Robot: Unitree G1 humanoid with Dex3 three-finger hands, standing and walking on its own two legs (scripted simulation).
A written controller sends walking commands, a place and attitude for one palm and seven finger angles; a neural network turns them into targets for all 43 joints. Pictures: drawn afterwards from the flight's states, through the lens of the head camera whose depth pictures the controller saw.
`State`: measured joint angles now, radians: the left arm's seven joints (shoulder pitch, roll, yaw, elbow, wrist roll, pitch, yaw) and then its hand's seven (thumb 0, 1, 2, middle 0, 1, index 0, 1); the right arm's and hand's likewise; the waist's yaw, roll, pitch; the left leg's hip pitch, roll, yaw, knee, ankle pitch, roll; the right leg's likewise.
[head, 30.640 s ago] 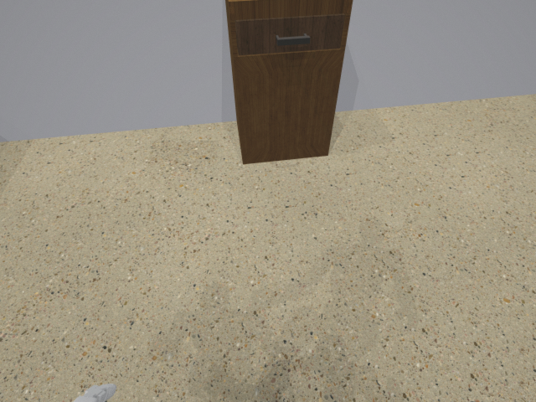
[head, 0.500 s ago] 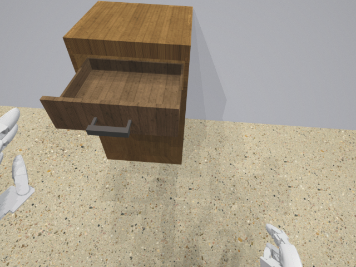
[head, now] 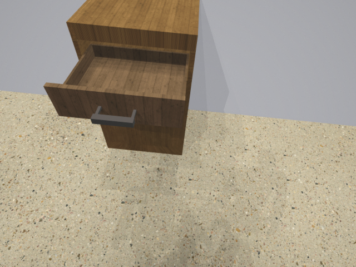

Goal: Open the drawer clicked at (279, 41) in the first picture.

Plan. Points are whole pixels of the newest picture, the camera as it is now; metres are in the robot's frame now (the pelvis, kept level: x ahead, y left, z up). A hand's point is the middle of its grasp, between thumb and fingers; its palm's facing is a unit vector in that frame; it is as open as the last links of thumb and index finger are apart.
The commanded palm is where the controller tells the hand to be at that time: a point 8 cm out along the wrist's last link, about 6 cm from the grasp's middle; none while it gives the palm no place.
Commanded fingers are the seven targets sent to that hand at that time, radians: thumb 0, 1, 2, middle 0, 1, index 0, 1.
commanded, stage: let the arm hang, fingers relaxed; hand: left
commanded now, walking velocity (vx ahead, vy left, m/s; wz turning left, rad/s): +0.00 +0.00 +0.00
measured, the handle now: (115, 115) +0.57 +0.25 -0.07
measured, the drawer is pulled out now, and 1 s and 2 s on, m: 0.30 0.30 0.30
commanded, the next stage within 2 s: look to check the result in 0.74 s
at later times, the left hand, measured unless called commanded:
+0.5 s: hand out of the picture +0.01 +0.17 -0.16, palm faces +0.01 -0.98 -0.22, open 7.4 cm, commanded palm none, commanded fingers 0.00 0.90 0.90 -0.20 -0.30 -0.20 -0.30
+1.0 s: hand out of the picture +0.01 +0.15 -0.17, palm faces +0.02 -0.98 -0.21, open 7.4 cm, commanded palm none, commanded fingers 0.00 0.90 0.90 -0.20 -0.30 -0.20 -0.30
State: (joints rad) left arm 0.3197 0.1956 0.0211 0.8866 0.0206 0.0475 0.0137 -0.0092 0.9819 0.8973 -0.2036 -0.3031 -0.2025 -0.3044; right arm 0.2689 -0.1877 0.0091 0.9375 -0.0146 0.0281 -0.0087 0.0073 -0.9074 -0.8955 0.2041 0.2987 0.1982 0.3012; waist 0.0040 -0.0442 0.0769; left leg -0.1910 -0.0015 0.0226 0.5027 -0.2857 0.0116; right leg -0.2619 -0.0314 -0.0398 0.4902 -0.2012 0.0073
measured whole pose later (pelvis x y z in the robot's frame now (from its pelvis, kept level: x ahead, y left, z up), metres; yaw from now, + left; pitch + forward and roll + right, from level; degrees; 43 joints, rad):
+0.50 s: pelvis +0.00 -0.01 +0.01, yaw -1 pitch -2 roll +0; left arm 0.26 0.15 0.01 1.11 0.02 0.00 0.02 0.00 0.91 0.90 -0.20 -0.30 -0.20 -0.30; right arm 0.32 -0.12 0.00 1.10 -0.01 0.02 -0.02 0.00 -0.91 -0.90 0.20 0.30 0.20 0.30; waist -0.01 0.02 0.06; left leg -0.14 0.00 0.04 0.41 -0.23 0.00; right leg -0.22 -0.02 -0.03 0.42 -0.16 0.00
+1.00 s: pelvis +0.00 -0.02 +0.01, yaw -1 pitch -2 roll +0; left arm 0.26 0.15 0.03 1.13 0.01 0.00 0.02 0.00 0.91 0.90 -0.20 -0.30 -0.20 -0.30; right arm 0.31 -0.13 -0.01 1.11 -0.01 0.02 -0.03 0.00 -0.91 -0.90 0.20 0.30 0.20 0.30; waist -0.01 0.02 0.08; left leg -0.13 0.03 0.03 0.40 -0.23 -0.02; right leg -0.21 0.00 -0.04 0.40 -0.16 -0.03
